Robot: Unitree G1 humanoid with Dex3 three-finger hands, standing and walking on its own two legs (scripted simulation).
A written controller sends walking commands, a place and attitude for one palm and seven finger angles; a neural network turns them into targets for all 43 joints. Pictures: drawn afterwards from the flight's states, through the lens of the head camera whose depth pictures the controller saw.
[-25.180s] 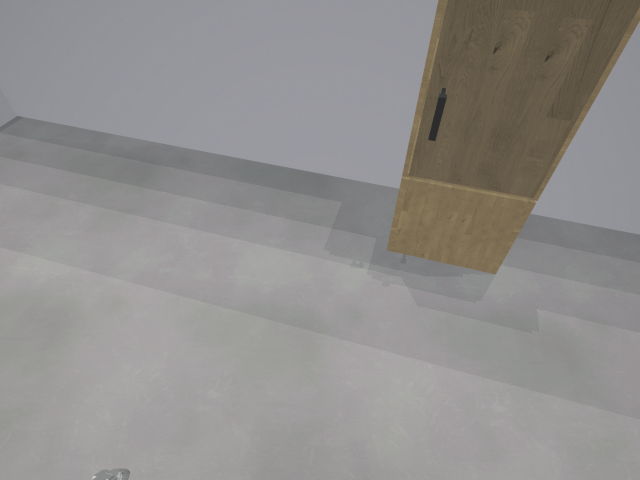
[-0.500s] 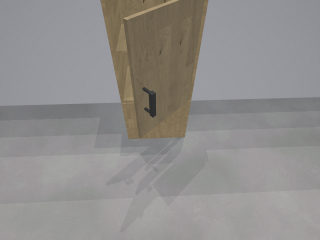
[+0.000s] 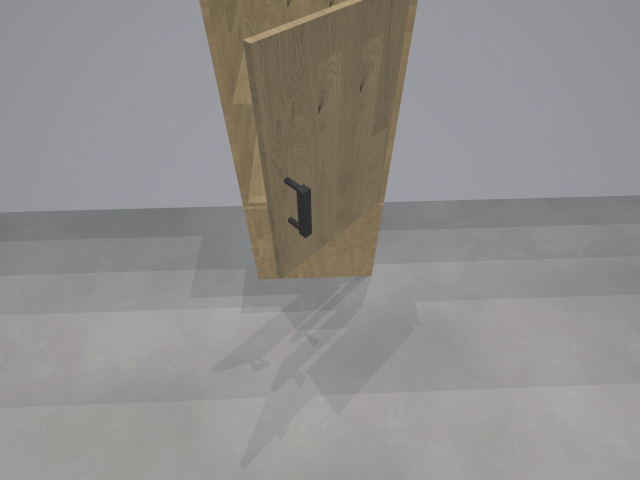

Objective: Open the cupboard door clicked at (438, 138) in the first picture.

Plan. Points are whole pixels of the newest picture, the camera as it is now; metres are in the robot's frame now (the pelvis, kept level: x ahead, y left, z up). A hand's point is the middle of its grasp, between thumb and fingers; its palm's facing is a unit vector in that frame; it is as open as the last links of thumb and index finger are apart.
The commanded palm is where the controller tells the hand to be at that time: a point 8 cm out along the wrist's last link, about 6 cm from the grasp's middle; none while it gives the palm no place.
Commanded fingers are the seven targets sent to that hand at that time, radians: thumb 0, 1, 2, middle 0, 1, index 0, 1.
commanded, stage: look to check the result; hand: left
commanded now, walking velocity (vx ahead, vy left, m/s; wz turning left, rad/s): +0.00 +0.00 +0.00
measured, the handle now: (297, 207) +0.65 +0.09 -0.11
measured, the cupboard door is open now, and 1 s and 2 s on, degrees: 44 44 44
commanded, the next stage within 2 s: walk to a spot facing it in 0.04 s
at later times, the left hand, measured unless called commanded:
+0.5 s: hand out of the picture +0.05 +0.18 -0.18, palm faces -0.10 -0.96 -0.25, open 7.4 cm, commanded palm none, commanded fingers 0.00 0.90 0.90 -0.20 -0.30 -0.20 -0.30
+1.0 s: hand out of the picture +0.10 +0.16 -0.17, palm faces -0.32 -0.91 -0.26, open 7.4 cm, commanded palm none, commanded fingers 0.00 0.90 0.90 -0.20 -0.30 -0.20 -0.30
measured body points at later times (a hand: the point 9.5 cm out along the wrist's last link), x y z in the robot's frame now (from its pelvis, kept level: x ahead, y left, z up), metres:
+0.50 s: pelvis -0.01 -0.01 -0.01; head +0.03 -0.03 +0.43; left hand +0.05 +0.24 -0.16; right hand +0.01 -0.26 -0.17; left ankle +0.02 +0.11 -0.75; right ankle -0.03 -0.10 -0.74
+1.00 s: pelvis -0.01 -0.02 +0.00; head +0.04 -0.04 +0.44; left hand +0.12 +0.21 -0.15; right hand +0.04 -0.30 -0.14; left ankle +0.04 +0.12 -0.71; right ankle -0.03 -0.11 -0.75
